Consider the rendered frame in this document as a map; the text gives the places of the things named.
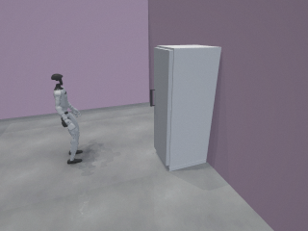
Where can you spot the handle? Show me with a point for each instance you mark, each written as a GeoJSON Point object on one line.
{"type": "Point", "coordinates": [151, 98]}

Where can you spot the left robot forearm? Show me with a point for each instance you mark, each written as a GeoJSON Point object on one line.
{"type": "Point", "coordinates": [70, 106]}

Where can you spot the robot left hand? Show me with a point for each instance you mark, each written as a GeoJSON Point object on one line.
{"type": "Point", "coordinates": [75, 110]}

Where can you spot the left robot foot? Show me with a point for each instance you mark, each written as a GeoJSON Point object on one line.
{"type": "Point", "coordinates": [77, 152]}

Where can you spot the fridge door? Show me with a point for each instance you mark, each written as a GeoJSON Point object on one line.
{"type": "Point", "coordinates": [163, 65]}

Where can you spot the robot right hand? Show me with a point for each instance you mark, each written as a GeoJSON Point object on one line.
{"type": "Point", "coordinates": [71, 127]}

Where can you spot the robot right shin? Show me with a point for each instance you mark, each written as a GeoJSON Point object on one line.
{"type": "Point", "coordinates": [73, 149]}

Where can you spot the right robot forearm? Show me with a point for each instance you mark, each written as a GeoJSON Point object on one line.
{"type": "Point", "coordinates": [62, 114]}

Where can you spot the right robot upper arm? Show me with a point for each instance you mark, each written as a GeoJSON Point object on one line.
{"type": "Point", "coordinates": [58, 98]}

